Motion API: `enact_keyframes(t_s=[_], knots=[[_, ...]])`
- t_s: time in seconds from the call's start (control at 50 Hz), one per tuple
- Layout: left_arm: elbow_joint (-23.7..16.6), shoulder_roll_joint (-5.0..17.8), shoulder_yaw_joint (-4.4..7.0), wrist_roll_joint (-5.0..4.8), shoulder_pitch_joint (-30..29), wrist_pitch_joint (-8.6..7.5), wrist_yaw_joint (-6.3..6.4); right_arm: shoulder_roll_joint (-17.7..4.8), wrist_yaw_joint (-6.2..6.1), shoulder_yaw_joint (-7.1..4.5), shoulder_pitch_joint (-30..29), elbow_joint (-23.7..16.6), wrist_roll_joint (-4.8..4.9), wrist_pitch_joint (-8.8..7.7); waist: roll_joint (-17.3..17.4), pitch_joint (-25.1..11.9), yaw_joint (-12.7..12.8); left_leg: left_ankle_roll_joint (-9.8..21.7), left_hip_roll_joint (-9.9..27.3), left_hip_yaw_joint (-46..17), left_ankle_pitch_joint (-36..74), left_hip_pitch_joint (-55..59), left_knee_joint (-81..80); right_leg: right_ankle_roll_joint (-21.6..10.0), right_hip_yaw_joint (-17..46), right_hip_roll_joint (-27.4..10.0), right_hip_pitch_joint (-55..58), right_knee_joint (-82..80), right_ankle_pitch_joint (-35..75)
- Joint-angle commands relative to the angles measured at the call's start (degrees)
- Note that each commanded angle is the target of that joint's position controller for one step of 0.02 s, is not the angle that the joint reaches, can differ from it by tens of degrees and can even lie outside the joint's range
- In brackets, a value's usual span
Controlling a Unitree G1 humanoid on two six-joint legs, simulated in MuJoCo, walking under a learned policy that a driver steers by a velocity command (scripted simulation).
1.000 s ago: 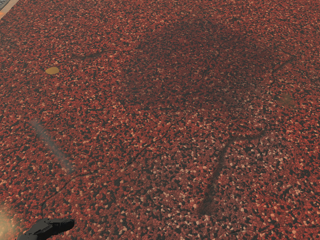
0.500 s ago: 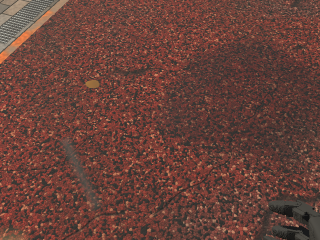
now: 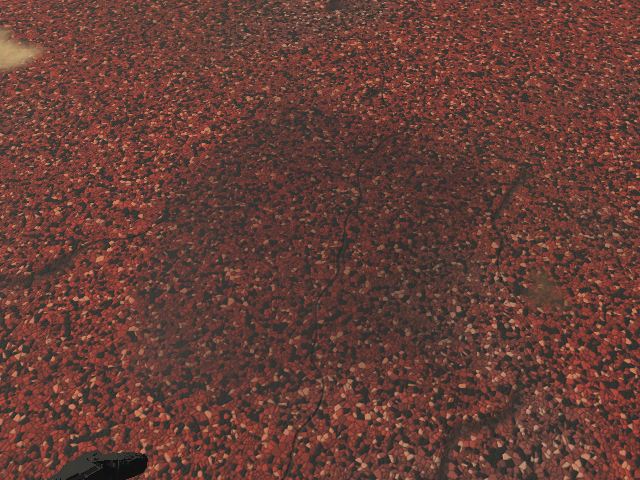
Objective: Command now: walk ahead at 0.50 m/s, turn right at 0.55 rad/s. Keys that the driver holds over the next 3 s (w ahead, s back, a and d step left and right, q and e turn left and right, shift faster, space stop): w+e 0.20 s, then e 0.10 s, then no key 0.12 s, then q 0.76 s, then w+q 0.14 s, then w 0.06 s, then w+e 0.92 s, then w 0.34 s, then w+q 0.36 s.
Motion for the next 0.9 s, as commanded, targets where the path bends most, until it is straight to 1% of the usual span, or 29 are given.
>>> enact_keyframes(t_s=[0.02, 0.04, 0.06, 0.08, 0.1, 0.12, 0.14, 0.2, 0.26, 0.3, 0.34, 0.38, 0.42, 0.44, 0.46, 0.48, 0.5, 0.52, 0.54, 0.56, 0.6, 0.64, 0.7, 0.76, 0.82, 0.84, 0.86, 0.88, 0.9], knots=[[1.03, 20.64, 6.75, -0.82, 19.21, 0.09, 1.66, -0.54, 0.27, 1.26, 3.17, -8.34, -2.68, -1.98, -15.84, -17.88, 5.32, 0.78, -4.91, -7.67, -5.07, -42.15, 47.02, -16.87, 39.38, -15.09, 50.88, -9.28, -10.59], [-0.89, 15.44, 5.20, -0.32, 20.65, -0.88, 1.35, -5.23, 1.02, 0.69, -3.11, -8.59, -0.56, -4.13, -8.06, -23.57, 10.02, 1.81, -5.25, -20.51, -7.00, -48.01, 52.31, -17.86, 50.17, -18.14, 52.84, -17.51, -17.05], [-0.32, 12.39, 4.25, 0.26, 18.71, -1.76, 1.17, -7.91, 1.40, -0.03, -8.63, -10.39, 1.48, -5.20, -5.26, -15.12, 10.48, 3.23, -2.76, -20.66, -1.21, -52.07, 51.03, -14.83, 42.04, -16.69, 47.30, -18.66, -12.49], [-0.52, 11.08, 3.83, 0.15, 15.48, -2.17, 1.25, -7.03, 1.06, 0.30, -9.18, -10.40, 0.82, -5.77, -1.09, -10.58, 7.87, 3.86, -0.31, -20.59, 3.77, -49.96, 46.18, -12.92, 35.37, -14.26, 39.24, -18.28, -6.72], [-1.18, 9.21, 3.26, 0.23, 11.67, -2.17, 1.42, -7.17, 0.64, 0.05, -8.92, -9.69, -0.77, -5.77, 0.30, -7.47, 5.48, 3.43, 1.35, -20.55, 6.51, -46.12, 41.15, -11.55, 29.89, -12.04, 31.68, -18.62, -0.07], [-2.22, 8.02, 2.76, 1.01, 9.50, -2.24, 1.73, -7.52, 0.65, -0.28, -7.68, -9.36, -1.32, -5.22, -1.13, -6.69, 3.45, 3.06, 2.42, -21.08, 8.56, -41.91, 38.75, -11.23, 26.95, -10.62, 26.63, -19.71, 4.85], [-2.70, 7.85, 2.70, 1.19, 8.65, -2.29, 1.91, -7.29, 0.73, -0.38, -7.03, -9.32, -1.57, -4.55, -1.41, -6.27, 2.55, 2.35, 2.42, -20.87, 9.46, -39.79, 36.78, -11.39, 25.74, -9.78, 23.78, -20.84, 7.50], [-1.91, 9.55, 3.16, 0.70, 9.94, -2.57, 2.89, -4.89, 0.61, 0.23, -8.87, -9.97, -2.19, -3.16, -0.69, -4.26, 2.30, -0.37, 1.30, -19.07, 14.26, -38.74, 28.57, -11.41, 20.54, -7.83, 17.81, -22.20, 13.44], [-0.90, 10.90, 3.68, 0.51, 11.17, -1.68, 4.01, -2.90, 0.66, 1.11, -15.20, -11.61, -2.46, -3.05, -2.13, -2.32, 3.99, -1.56, -2.21, -17.65, 24.84, -34.55, 14.49, -7.65, 14.70, -3.45, 13.45, -19.06, 22.72], [0.07, 11.24, 3.93, 0.26, 13.53, -0.71, 4.50, -2.56, 1.16, 1.32, -18.17, -12.36, -2.02, -3.23, -3.47, -3.96, 5.67, -1.46, -5.20, -16.99, 31.73, -30.28, 8.14, -5.38, 14.82, -2.44, 13.07, -16.82, 21.81], [0.96, 10.42, 3.72, 0.05, 14.79, -0.12, 4.81, -3.26, 1.71, 1.13, -19.01, -12.53, -1.47, -3.19, -4.42, -4.89, 6.19, -0.81, -5.78, -18.09, 33.69, -29.08, 4.70, -4.32, 16.95, -3.66, 15.75, -14.74, 18.77], [1.37, 9.17, 3.39, 0.25, 14.90, 0.19, 5.16, -4.74, 2.09, 0.55, -18.35, -12.37, -1.73, -3.39, -5.02, -5.48, 5.72, 0.65, -5.28, -19.69, 31.99, -28.91, 2.01, -3.53, 20.03, -5.34, 20.07, -10.72, 17.67], [1.06, 8.04, 3.08, 0.63, 12.92, 0.31, 5.40, -5.67, 2.16, -0.01, -14.67, -11.42, -2.29, -3.99, -5.70, -6.47, 3.38, 3.05, -4.79, -19.36, 31.68, -25.34, -1.23, -2.19, 21.57, -5.31, 22.49, -4.84, 19.74], [0.85, 6.37, 2.49, 0.87, 12.28, 0.16, 5.29, -6.21, 2.05, -0.16, -11.49, -10.50, -3.10, -4.49, -4.35, -8.47, 1.73, 4.54, -3.44, -18.51, 40.20, -19.47, -4.62, -0.39, 19.64, -2.53, 22.47, 0.30, 20.35], [0.28, 3.12, 1.36, 2.04, 15.79, -0.19, 5.12, -8.79, 1.93, -0.27, -8.68, -10.67, -4.41, -4.85, 2.84, -15.38, 2.65, 8.39, 5.52, -26.58, 61.39, -5.93, -0.72, 2.20, 17.13, 1.74, 16.89, 11.54, 6.13], [2.77, 1.49, 0.55, 1.31, 26.34, -0.12, 4.87, -7.39, 2.06, 0.25, -7.16, -9.38, -4.81, -4.05, 15.25, -21.77, 5.64, 19.62, 16.67, -42.46, 69.61, 6.87, 0.12, 6.41, 14.44, 7.32, 6.02, 25.24, -28.74], [3.99, 6.12, 1.13, 1.31, 27.96, 0.44, 4.56, -4.12, 2.66, 1.01, -6.86, -8.67, -2.22, -3.28, 12.78, -22.59, 5.73, 21.43, 17.38, -49.91, 51.97, 4.52, -3.06, 8.18, 14.97, 4.23, 3.82, 29.07, -32.13], [3.35, 8.80, 1.96, 1.09, 21.41, 1.42, 4.65, -3.21, 2.98, 1.43, -9.47, -9.17, -0.97, -2.61, 8.94, -15.99, 4.14, 19.39, 14.17, -47.29, 38.70, -0.24, -5.15, 9.70, 13.05, 2.34, 0.85, 31.21, -29.00], [2.70, 9.23, 2.27, 1.29, 16.56, 2.31, 4.99, -3.58, 3.11, 1.52, -11.50, -9.46, -0.95, -1.76, 6.21, -12.12, 3.55, 17.39, 11.59, -44.95, 29.80, -5.04, -7.06, 10.43, 11.06, 1.66, -0.42, 30.66, -26.32], [1.85, 9.30, 2.55, 1.66, 13.73, 3.07, 5.24, -4.29, 3.02, 1.43, -13.76, -10.00, -0.94, -1.03, 5.58, -8.50, 3.82, 16.14, 9.85, -43.41, 23.36, -9.95, -8.68, 10.71, 10.12, 0.87, -0.67, 28.05, -24.53], [1.43, 7.32, 2.27, 1.31, 12.01, 3.50, 5.69, -7.38, 2.38, 0.24, -14.84, -10.27, -1.41, 0.28, 8.42, -5.37, 4.25, 13.98, 5.89, -39.25, 19.78, -16.68, -11.17, 10.31, 8.06, 1.18, 3.65, 19.20, -23.20], [2.20, 5.45, 1.92, 1.38, 12.39, 2.98, 6.28, -8.15, 1.65, -0.42, -13.73, -10.25, -1.41, 1.00, 9.63, -7.20, 4.04, 14.19, 4.32, -37.63, 21.53, -16.79, -11.19, 10.16, 6.88, 2.66, 7.13, 13.78, -21.84], [2.54, 5.22, 1.95, 1.26, 11.21, 2.50, 6.34, -8.34, 0.79, -1.05, -13.55, -10.64, -0.65, 1.79, 9.64, -9.35, 3.44, 14.86, 4.46, -39.00, 18.62, -16.93, -11.65, 9.69, 7.70, 3.00, 9.81, 8.96, -15.99], [2.11, 5.04, 1.92, 1.17, 9.41, 1.73, 5.74, -8.20, 0.09, -1.42, -13.38, -10.74, -0.30, 2.92, 9.77, -8.52, 3.03, 14.51, 3.95, -40.85, 13.80, -18.45, -11.92, 9.02, 7.96, 3.29, 11.57, 3.88, -12.93], [2.93, 5.05, 2.18, 1.19, 11.35, 0.54, 4.86, -8.00, -0.67, -1.53, -14.18, -11.12, 0.38, 4.19, 9.45, -7.56, 4.98, 12.02, 1.63, -40.87, 11.62, -22.13, -9.46, 7.06, 6.25, 3.68, 18.49, -8.25, -5.18], [2.92, 6.85, 2.72, 1.48, 12.25, 0.28, 4.86, -7.01, -0.87, -1.23, -12.99, -11.03, 0.48, 4.41, 7.61, -7.56, 5.23, 9.70, -0.38, -39.43, 8.51, -25.80, -6.75, 5.34, 8.35, 0.12, 22.94, -12.13, -3.84], [2.62, 11.77, 3.82, 2.86, 13.01, 0.44, 5.21, -4.76, -0.83, -0.64, -13.28, -12.15, 0.30, 4.25, -2.54, -6.35, 4.63, 6.15, -5.43, -32.38, 2.64, -33.63, 2.77, 0.22, 19.12, -10.30, 25.19, -16.78, -7.04], [2.00, 13.47, 4.25, 4.38, 10.14, 0.55, 5.11, -5.23, -0.68, -0.94, -13.12, -13.06, 0.36, 3.66, -14.96, -4.53, 3.73, 3.47, -11.92, -22.41, -4.90, -37.28, 17.00, -6.90, 30.11, -19.35, 20.45, -20.76, 0.61], [0.16, 10.23, 3.19, 4.77, 6.37, 0.14, 5.28, -8.72, -0.54, -2.23, -10.17, -11.56, -0.47, 3.35, -10.71, -4.69, 2.63, 1.78, -8.85, -24.07, -5.62, -36.65, 28.87, -8.72, 28.74, -20.76, 18.88, -19.63, 6.89]])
